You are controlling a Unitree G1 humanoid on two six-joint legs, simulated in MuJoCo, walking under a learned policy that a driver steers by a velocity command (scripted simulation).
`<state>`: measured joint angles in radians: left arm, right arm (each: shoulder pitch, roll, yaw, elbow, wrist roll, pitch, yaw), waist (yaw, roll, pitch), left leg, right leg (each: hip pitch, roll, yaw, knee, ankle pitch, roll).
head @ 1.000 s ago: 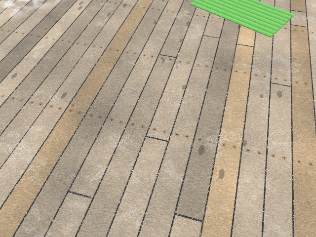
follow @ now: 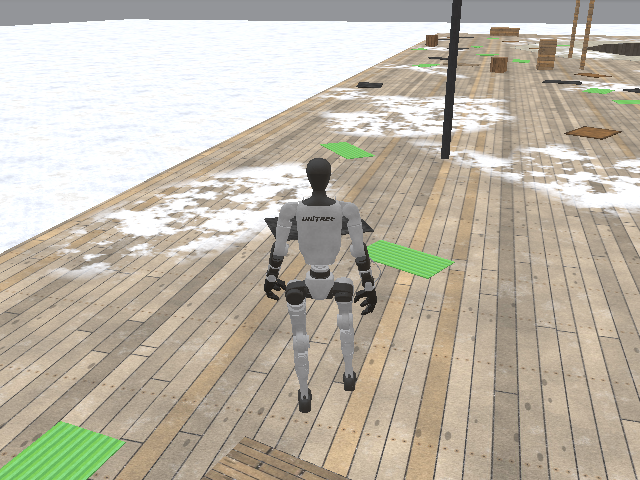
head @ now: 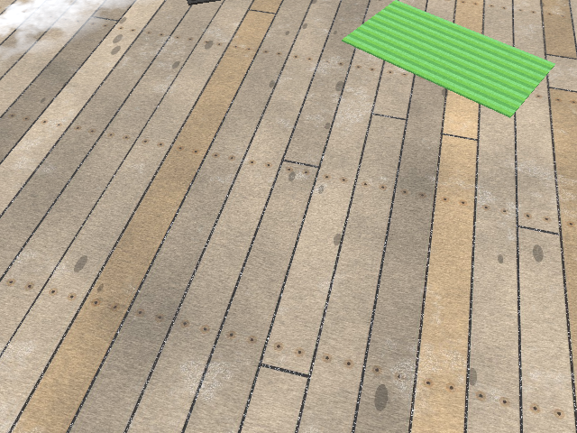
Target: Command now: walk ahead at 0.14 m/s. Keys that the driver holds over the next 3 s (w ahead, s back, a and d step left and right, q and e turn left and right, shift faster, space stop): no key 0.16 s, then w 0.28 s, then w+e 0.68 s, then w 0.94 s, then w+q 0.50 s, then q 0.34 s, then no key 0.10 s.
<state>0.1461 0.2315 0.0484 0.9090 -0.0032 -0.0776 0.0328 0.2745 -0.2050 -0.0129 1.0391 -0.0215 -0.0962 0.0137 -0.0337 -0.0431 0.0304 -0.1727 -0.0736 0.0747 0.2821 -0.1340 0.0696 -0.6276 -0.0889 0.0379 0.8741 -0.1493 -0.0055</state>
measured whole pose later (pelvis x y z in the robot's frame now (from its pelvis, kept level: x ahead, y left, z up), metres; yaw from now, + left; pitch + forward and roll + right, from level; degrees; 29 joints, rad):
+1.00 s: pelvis +0.33 -0.03 -0.03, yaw -15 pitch +2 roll -1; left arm -0.02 0.21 0.06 0.79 -0.03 -0.05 -0.07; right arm 0.46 -0.22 -0.05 1.06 0.01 -0.06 -0.04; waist -0.06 -0.01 0.03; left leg 0.12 0.10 0.28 0.46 -0.42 -0.05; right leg -0.53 0.02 -0.11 0.59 -0.11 -0.16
